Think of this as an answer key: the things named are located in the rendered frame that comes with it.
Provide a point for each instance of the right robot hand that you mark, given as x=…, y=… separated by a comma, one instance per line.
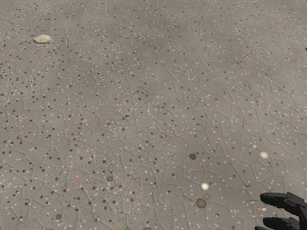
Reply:
x=291, y=203

